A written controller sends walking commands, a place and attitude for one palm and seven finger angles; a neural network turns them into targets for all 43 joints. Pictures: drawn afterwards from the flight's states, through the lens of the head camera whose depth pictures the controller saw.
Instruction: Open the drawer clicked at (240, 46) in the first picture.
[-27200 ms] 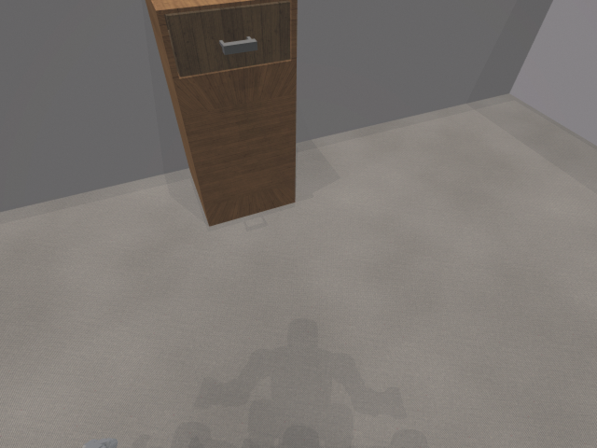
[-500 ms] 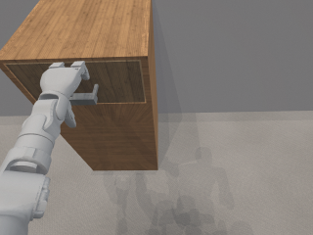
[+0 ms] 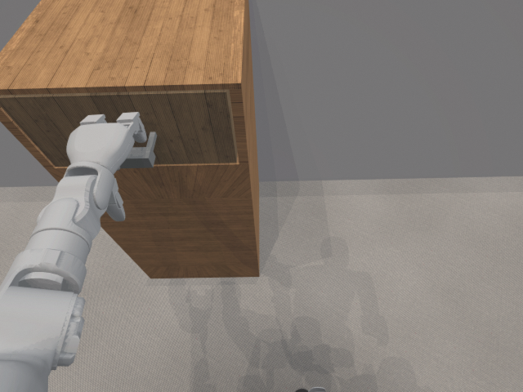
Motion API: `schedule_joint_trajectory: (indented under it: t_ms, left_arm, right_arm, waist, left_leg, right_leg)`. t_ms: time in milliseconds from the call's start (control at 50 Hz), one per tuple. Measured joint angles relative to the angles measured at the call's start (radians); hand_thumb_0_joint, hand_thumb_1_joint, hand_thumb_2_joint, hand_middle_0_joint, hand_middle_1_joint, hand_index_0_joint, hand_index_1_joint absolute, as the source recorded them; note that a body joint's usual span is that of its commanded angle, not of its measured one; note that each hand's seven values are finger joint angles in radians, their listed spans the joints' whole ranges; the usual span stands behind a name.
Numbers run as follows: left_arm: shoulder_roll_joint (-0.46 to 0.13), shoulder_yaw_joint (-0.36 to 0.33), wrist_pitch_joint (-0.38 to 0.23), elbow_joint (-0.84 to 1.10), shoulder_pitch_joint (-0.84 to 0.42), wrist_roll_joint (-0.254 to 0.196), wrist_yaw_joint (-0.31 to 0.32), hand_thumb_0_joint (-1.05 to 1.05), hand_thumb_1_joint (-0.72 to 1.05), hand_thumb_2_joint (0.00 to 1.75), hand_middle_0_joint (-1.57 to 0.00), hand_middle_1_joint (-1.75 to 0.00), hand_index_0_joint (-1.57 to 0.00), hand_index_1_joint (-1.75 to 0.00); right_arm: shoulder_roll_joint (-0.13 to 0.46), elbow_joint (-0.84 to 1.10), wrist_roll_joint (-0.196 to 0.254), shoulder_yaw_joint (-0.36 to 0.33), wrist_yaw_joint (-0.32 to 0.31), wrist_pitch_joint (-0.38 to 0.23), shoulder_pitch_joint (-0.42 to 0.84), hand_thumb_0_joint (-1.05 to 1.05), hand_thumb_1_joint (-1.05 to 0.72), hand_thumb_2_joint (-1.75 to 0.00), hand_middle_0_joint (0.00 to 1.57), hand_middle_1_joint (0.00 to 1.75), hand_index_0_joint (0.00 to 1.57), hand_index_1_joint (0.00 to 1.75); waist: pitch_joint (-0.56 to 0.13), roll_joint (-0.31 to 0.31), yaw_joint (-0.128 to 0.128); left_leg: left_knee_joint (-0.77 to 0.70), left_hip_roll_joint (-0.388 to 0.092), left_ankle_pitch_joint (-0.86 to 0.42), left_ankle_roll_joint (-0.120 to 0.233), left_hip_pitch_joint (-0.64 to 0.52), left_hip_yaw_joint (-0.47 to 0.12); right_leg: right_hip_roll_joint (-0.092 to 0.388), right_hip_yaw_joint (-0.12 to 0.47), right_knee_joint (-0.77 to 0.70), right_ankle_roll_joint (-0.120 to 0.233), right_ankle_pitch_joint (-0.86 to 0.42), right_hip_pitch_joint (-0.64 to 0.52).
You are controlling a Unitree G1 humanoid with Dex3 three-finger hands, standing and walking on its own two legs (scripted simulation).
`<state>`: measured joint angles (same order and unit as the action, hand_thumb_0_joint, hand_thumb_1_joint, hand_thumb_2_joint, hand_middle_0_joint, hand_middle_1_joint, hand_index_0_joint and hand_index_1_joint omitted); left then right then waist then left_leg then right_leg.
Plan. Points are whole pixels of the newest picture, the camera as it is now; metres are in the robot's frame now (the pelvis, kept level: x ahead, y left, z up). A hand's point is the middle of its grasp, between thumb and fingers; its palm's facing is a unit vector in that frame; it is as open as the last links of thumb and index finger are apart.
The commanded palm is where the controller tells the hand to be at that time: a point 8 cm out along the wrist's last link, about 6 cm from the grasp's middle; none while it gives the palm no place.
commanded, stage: lower the fingers behind the handle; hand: left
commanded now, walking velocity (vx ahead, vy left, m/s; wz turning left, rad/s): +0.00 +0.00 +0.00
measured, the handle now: (125, 148) +0.52 +0.25 +0.04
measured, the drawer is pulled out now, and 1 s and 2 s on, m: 0.00 0.00 0.00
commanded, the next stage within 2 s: close the thumb around the handle in 0.96 s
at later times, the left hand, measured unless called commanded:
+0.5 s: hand (121, 180) +0.45 +0.25 +0.03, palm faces -0.07 -0.02 -1.00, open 13.8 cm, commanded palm +0.43 +0.26 +0.08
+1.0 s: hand (122, 180) +0.45 +0.25 +0.02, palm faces -0.05 -0.02 -1.00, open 13.8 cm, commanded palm +0.43 +0.25 +0.08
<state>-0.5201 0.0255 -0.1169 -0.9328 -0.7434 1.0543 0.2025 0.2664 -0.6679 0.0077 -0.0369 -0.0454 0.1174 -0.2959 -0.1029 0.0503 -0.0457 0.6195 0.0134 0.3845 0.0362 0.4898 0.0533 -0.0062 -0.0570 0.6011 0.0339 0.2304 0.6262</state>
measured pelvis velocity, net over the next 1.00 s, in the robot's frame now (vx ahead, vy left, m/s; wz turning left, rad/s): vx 0.00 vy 0.01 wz -0.01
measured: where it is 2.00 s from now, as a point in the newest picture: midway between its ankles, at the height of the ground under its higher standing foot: outside the picture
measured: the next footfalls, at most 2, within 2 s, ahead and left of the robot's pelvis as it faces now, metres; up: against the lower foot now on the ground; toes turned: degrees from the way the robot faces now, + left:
none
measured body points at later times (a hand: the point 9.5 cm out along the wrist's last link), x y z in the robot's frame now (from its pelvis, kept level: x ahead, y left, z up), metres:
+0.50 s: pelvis -0.01 +0.01 -0.01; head +0.08 +0.00 +0.43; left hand +0.45 +0.25 +0.08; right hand +0.04 -0.26 -0.14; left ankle -0.06 +0.09 -0.72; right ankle +0.03 -0.10 -0.72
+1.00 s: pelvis +0.00 +0.01 -0.01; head +0.09 +0.00 +0.43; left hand +0.45 +0.25 +0.08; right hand +0.04 -0.26 -0.15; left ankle -0.06 +0.09 -0.72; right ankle +0.03 -0.10 -0.72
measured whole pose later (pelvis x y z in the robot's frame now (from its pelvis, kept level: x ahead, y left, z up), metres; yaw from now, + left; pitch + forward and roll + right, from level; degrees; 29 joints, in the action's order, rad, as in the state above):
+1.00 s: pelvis +0.00 +0.01 -0.01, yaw -1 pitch +18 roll -1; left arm -0.51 0.01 -0.14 -0.97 -0.73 1.07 0.28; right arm 0.26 -0.68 -0.01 -0.04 -0.03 0.12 -0.32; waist -0.13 0.05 -0.06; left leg 0.72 0.01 0.43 0.05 0.60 0.06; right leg 0.00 -0.05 0.68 0.02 0.25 0.73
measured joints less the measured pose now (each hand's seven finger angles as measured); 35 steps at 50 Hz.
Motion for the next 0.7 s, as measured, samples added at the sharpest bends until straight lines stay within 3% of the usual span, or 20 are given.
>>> schedule_joint_trajectory:
  t_ms: [180,460,700]
  left_arm:
    - [-0.008,-0.021,-0.042,0.004,0.022,0.012,0.028,0.0,-0.49,0.3,-0.32,-1.2,-0.32,-1.2]
    - [0.003,-0.012,-0.023,-0.049,0.002,0.025,0.063,0.0,-0.49,0.3,-0.32,-1.21,-0.32,-1.2]
    - [0.018,-0.005,-0.016,-0.045,0.005,0.029,0.104,0.0,-0.49,0.3,-0.31,-1.21,-0.32,-1.2]
  right_arm:
    - [0.0,-0.006,-0.006,-0.007,-0.001,-0.005,-0.018,0.0,-0.9,-0.9,0.2,0.3,0.2,0.3]
    - [0.0,-0.011,-0.014,-0.006,0.009,-0.009,-0.022,0.0,-0.9,-0.9,0.2,0.3,0.2,0.3]
    - [-0.003,-0.027,-0.02,-0.01,0.021,-0.005,-0.032,0.0,-0.9,-0.9,0.2,0.3,0.2,0.3]
  waist:
    - [-0.004,-0.006,-0.003]
    - [-0.017,-0.01,-0.018]
    - [-0.028,-0.004,-0.014]
  left_leg:
    - [0.029,0.0,0.011,0.004,0.033,0.003]
    - [0.075,0.002,0.027,0.012,0.09,0.008]
    - [0.113,0.003,0.044,0.016,0.128,0.006]
  right_leg:
    - [0.001,0.003,0.021,-0.003,0.005,0.031]
    - [0.004,0.008,0.054,-0.011,0.011,0.083]
    - [0.006,0.006,0.082,-0.015,0.023,0.116]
